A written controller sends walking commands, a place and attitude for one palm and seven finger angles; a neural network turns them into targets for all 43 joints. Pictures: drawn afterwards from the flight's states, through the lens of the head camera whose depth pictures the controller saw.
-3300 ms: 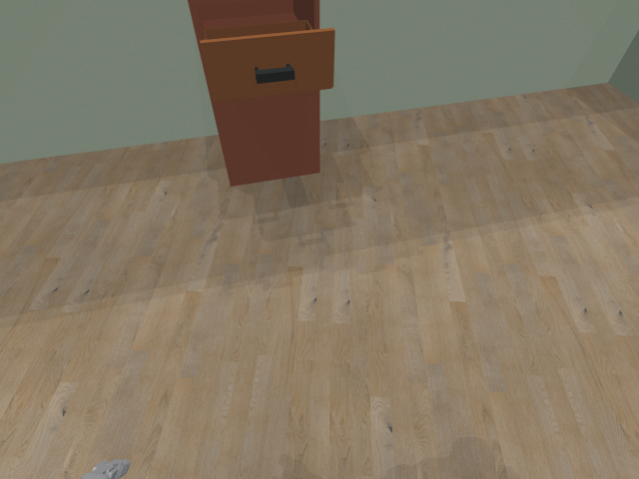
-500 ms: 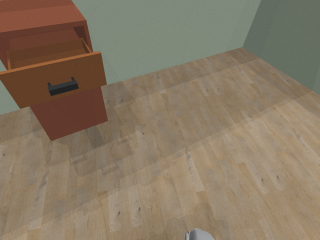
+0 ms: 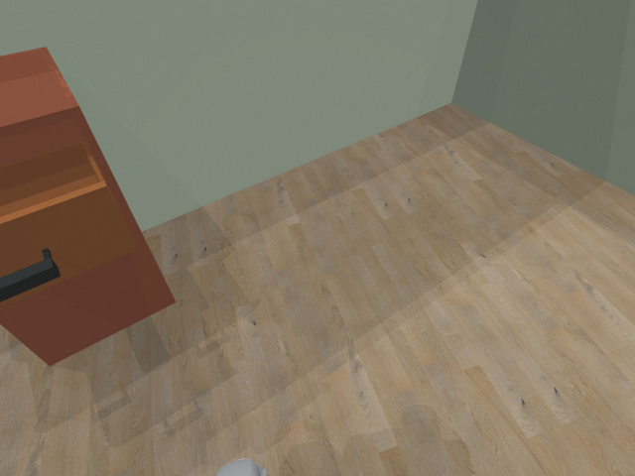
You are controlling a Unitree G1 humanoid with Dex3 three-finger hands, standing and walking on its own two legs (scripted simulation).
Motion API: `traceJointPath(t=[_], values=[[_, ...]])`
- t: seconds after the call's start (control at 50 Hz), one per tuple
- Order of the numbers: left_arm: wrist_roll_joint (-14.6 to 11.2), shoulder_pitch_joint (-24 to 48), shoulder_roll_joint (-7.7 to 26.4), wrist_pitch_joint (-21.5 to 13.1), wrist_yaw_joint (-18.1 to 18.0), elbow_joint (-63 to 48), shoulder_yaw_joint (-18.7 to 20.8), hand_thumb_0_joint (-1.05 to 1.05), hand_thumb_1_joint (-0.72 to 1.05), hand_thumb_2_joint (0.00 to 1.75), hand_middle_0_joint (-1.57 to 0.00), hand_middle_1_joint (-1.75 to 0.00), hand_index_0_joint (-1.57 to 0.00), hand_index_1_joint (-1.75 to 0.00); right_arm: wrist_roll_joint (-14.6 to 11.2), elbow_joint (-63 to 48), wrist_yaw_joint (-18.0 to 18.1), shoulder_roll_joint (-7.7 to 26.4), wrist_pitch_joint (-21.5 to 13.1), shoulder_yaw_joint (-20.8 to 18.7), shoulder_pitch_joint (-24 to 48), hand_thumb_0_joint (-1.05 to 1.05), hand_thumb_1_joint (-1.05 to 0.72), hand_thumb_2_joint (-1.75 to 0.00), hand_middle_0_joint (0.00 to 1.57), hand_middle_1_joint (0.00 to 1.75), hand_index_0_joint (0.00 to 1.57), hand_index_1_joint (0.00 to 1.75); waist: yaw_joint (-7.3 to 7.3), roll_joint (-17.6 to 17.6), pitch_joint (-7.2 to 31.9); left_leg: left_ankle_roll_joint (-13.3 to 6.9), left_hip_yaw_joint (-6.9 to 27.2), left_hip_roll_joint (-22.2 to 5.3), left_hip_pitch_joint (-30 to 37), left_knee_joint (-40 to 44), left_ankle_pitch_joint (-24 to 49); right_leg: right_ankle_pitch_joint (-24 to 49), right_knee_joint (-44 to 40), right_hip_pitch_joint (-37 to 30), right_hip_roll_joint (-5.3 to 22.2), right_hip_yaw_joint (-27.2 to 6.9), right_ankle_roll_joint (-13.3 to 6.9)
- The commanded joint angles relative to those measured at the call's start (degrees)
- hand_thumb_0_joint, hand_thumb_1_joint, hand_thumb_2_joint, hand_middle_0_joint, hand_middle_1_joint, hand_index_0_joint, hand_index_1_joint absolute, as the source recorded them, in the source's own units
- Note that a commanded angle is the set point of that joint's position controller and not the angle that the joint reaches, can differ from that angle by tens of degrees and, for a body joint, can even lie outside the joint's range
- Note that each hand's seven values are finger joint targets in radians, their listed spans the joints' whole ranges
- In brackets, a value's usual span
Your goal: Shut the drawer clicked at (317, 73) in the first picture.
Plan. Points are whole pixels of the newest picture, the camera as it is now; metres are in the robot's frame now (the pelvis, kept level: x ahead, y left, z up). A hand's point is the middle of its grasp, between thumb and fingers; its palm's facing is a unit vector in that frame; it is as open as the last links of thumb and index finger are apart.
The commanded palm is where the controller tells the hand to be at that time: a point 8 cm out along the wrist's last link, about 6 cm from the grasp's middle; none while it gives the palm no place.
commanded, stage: turn to face it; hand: left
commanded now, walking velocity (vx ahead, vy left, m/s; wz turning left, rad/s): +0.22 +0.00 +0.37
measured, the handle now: (19, 273) +0.47 +0.57 -0.08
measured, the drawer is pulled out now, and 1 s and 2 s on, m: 0.30 0.30 0.30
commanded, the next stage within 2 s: take the last steps up to it in 0.96 s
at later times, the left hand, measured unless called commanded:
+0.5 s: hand out of the picture +0.13 +0.26 -0.18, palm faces +0.28 -0.93 -0.22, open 7.4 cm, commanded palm none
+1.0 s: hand out of the picture +0.10 +0.21 -0.16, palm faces +0.49 -0.84 -0.25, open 7.4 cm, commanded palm none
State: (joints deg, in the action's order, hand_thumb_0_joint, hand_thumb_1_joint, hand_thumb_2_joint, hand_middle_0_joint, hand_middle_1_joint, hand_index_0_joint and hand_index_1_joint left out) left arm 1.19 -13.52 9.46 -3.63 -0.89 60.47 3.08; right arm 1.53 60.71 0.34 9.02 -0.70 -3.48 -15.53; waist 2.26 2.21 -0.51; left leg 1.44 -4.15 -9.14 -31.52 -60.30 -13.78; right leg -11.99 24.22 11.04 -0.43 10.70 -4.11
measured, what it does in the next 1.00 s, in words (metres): walks ahead, turning left: left foot, then right foot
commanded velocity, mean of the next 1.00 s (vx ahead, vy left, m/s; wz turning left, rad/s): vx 0.00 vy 0.00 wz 0.47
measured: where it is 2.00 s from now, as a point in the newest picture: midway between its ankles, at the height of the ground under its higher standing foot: outside the picture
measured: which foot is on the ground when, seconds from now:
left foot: up 0.00-0.22, down 0.24-0.70, up 0.72-1.00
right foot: down 0.00-0.24, up 0.26-0.68, down 0.70-1.00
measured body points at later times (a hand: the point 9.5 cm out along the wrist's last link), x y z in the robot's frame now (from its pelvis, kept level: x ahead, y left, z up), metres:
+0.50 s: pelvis +0.12 +0.05 +0.00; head +0.14 +0.07 +0.44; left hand +0.12 +0.31 -0.16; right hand +0.24 -0.17 -0.14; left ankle +0.17 +0.13 -0.74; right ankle +0.17 -0.11 -0.68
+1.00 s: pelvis +0.13 +0.01 +0.00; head +0.16 +0.02 +0.44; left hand +0.07 +0.26 -0.14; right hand +0.32 -0.19 -0.15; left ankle +0.06 +0.13 -0.70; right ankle +0.20 -0.10 -0.74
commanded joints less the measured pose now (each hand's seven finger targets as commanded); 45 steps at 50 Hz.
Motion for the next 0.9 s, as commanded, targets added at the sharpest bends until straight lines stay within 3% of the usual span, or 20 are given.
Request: traceJointPath(t=[0.0,0.12,0.16,0.18,0.2,0.22,0.24,0.26,0.3,0.36,0.48,0.56,0.62,0.64,0.66,0.68,0.7,0.74,0.78,0.88], values=[[0.2,-5.4,6.2,-1.2,0.1,-0.8,0.5,0.00,0.90,0.90,-0.20,-0.30,-0.20,-0.30,-0.2,-2.9,-1.5,0.8,-0.2,0.2,-0.8,0.00,-0.90,-0.90,0.20,0.30,0.20,0.30,-1.78,-7.4,-5.0,0.2,0.1,-0.2,0.0,10.2,2.7,0.5,-15.6,1.7,17.0,-8.7,-4.1],[0.2,-8.6,7.7,-0.4,-0.4,0.5,0.4,0.00,0.90,0.90,-0.20,-0.30,-0.20,-0.30,-0.3,-6.0,-1.8,2.4,-0.7,0.9,6.4,0.00,-0.90,-0.90,0.20,0.30,0.20,0.30,-3.68,-7.6,-5.0,-1.3,-3.2,3.0,4.6,21.4,0.2,23.2,-7.2,-6.5,18.5,-4.2,-2.1],[0.0,-7.8,9.0,0.2,-0.5,0.0,0.9,0.00,0.90,0.90,-0.20,-0.30,-0.20,-0.30,-0.2,-5.7,-1.5,4.4,-0.5,0.7,2.9,0.00,-0.90,-0.90,0.20,0.30,0.20,0.30,-1.52,-7.3,-2.2,-2.1,-4.5,5.0,11.2,26.0,1.5,31.4,1.7,-7.9,17.7,-0.6,-0.3],[-0.2,-7.3,9.2,0.6,-0.5,-0.3,1.0,0.00,0.90,0.90,-0.20,-0.30,-0.20,-0.30,0.0,-4.6,-1.3,6.4,-0.5,0.2,-2.1,0.00,-0.90,-0.90,0.20,0.30,0.20,0.30,0.70,-4.5,0.9,-2.7,-3.9,5.4,19.7,30.3,8.6,30.1,11.1,-4.9,16.5,1.2,1.7],[-0.8,-8.0,7.9,0.9,-0.3,-2.0,1.1,0.00,0.90,0.90,-0.20,-0.30,-0.20,-0.30,0.6,-4.4,-0.7,11.5,-0.9,-1.0,-7.4,0.00,-0.90,-0.90,0.20,0.30,0.20,0.30,2.69,6.5,6.0,-7.0,7.3,-3.1,32.1,33.3,26.2,15.3,25.0,5.7,11.1,3.7,5.4],[-1.4,-8.1,5.7,1.0,0.0,-4.3,0.5,0.00,0.90,0.90,-0.20,-0.30,-0.20,-0.30,0.0,-4.2,-0.3,16.9,-0.7,-1.8,-11.0,0.00,-0.90,-0.90,0.20,0.30,0.20,0.30,3.03,18.2,9.2,-16.0,24.4,-16.7,39.1,36.4,47.6,-25.1,41.6,18.1,3.8,1.4,7.9],[-0.6,-4.3,7.0,1.7,-0.6,-5.9,0.7,0.00,0.90,0.90,-0.20,-0.30,-0.20,-0.30,-0.7,-3.8,0.2,17.2,-0.4,-1.8,-10.5,0.00,-0.90,-0.90,0.20,0.30,0.20,0.30,3.21,9.5,9.9,-17.7,24.3,-17.2,35.5,37.6,37.9,-26.7,47.3,20.0,4.3,-6.0,7.0],[-0.6,-2.2,5.7,2.0,-0.6,-6.3,0.9,0.00,0.90,0.90,-0.20,-0.30,-0.20,-0.30,-0.7,-5.1,0.6,16.6,-0.5,-1.8,-6.7,0.00,-0.90,-0.90,0.20,0.30,0.20,0.30,2.32,9.9,8.2,-16.8,24.7,-15.6,32.1,39.2,27.7,-22.9,49.0,23.6,5.6,-8.4,7.2],[-0.2,-1.6,5.9,2.8,0.0,-5.7,1.4,0.00,0.90,0.90,-0.20,-0.30,-0.20,-0.30,-0.5,-7.6,0.7,12.2,-0.4,-0.9,1.6,0.00,-0.90,-0.90,0.20,0.30,0.20,0.30,-0.85,5.0,1.8,-12.8,18.3,-9.8,20.5,42.2,17.7,-15.7,45.1,20.8,7.6,-9.9,7.8],[-0.2,-4.6,5.2,4.4,0.0,-5.4,1.7,0.00,0.90,0.90,-0.20,-0.30,-0.20,-0.30,-0.6,-9.0,0.5,11.9,-0.3,-1.1,4.5,0.00,-0.90,-0.90,0.20,0.30,0.20,0.30,-2.50,5.0,2.9,-10.7,13.4,-5.0,15.8,44.0,12.3,-10.5,39.4,15.8,6.5,-9.0,8.4],[-0.1,0.9,6.1,5.3,-0.3,-9.7,2.1,0.00,0.90,0.90,-0.20,-0.30,-0.20,-0.30,-0.2,-9.7,0.0,12.9,1.0,-2.5,3.3,0.00,-0.90,-0.90,0.20,0.30,0.20,0.30,-1.12,4.0,1.9,-11.8,19.4,-4.2,15.9,45.0,2.1,-10.4,29.4,16.4,5.1,-9.4,9.0],[-0.4,2.4,6.2,5.0,-0.5,-12.0,2.1,0.00,0.90,0.90,-0.20,-0.30,-0.20,-0.30,0.1,-10.4,-0.1,13.5,1.6,-3.3,3.2,0.00,-0.90,-0.90,0.20,0.30,0.20,0.30,-0.87,5.5,3.0,-12.0,22.8,-3.5,16.9,42.0,6.9,-11.6,21.0,12.3,3.0,-9.4,8.3],[-0.7,-0.7,6.9,4.4,-0.8,-12.5,2.0,0.00,0.90,0.90,-0.20,-0.30,-0.20,-0.30,-0.2,-11.5,-0.2,13.6,1.9,-3.5,4.7,0.00,-0.90,-0.90,0.20,0.30,0.20,0.30,-2.82,5.7,4.5,-10.4,23.1,-1.3,14.4,37.6,13.2,-6.7,9.4,3.5,1.5,-9.0,7.7],[-0.7,-2.5,7.8,3.9,-1.0,-12.3,2.2,0.00,0.90,0.90,-0.20,-0.30,-0.20,-0.30,-0.6,-12.0,-0.4,12.8,2.0,-3.5,5.3,0.00,-0.90,-0.90,0.20,0.30,0.20,0.30,-3.91,4.4,4.9,-8.2,21.7,0.7,10.9,34.2,11.6,-1.7,0.7,-2.8,2.7,-9.6,7.3],[0.0,-3.6,11.6,3.4,-1.3,-12.6,2.8,0.00,0.90,0.90,-0.20,-0.30,-0.20,-0.30,-1.1,-12.6,-0.8,9.9,2.0,-3.1,4.6,0.00,-0.90,-0.90,0.20,0.30,0.20,0.30,-4.42,-5.4,5.3,-4.3,16.4,5.8,3.1,25.4,2.8,-3.2,-7.6,-9.6,11.6,-18.3,4.6],[0.7,-2.7,16.7,3.2,-1.5,-13.6,3.5,0.00,0.90,0.90,-0.20,-0.30,-0.20,-0.30,-1.2,-14.1,-0.9,6.7,2.0,-2.5,4.5,0.00,-0.90,-0.90,0.20,0.30,0.20,0.30,-4.34,-18.9,3.3,0.3,5.7,13.8,-5.2,11.8,-15.9,2.8,-10.7,-9.7,26.5,-31.3,-2.1],[0.2,-1.0,16.4,3.4,-1.5,-14.6,3.3,0.00,0.90,0.90,-0.20,-0.30,-0.20,-0.30,-0.4,-14.0,-0.8,10.2,2.7,-3.2,4.8,0.00,-0.90,-0.90,0.20,0.30,0.20,0.30,-4.16,-14.6,2.9,-0.2,8.0,10.8,-2.4,0.6,-17.6,1.3,-10.7,-1.5,28.6,-28.8,-5.1],[0.0,4.9,12.9,3.4,-1.4,-15.5,2.3,0.00,0.90,0.90,-0.20,-0.30,-0.20,-0.30,-0.1,-12.4,-1.3,9.6,3.8,-3.1,4.3,0.00,-0.90,-0.90,0.20,0.30,0.20,0.30,-1.29,-11.8,-2.1,0.4,7.4,8.6,-2.0,-9.1,-11.7,1.2,-9.7,4.6,22.1,-21.5,-3.9],[0.3,6.3,11.1,3.2,-1.4,-15.5,1.7,0.00,0.90,0.90,-0.20,-0.30,-0.20,-0.30,-0.3,-11.5,-1.7,8.7,3.8,-2.7,2.3,0.00,-0.90,-0.90,0.20,0.30,0.20,0.30,-0.11,-10.7,-2.2,1.2,5.3,7.8,-0.6,-8.6,-8.9,8.2,-7.0,3.7,19.1,-13.7,-2.7],[0.7,-1.0,13.7,3.4,-1.0,-12.2,2.2,0.00,0.90,0.90,-0.20,-0.30,-0.20,-0.30,-0.6,-12.3,-1.5,7.2,3.7,-1.4,7.6,0.00,-0.90,-0.90,0.20,0.30,0.20,0.30,-4.29,-12.6,-1.2,2.0,1.1,8.3,4.5,7.0,-13.0,17.2,-4.2,-2.0,19.7,-11.1,-3.5]])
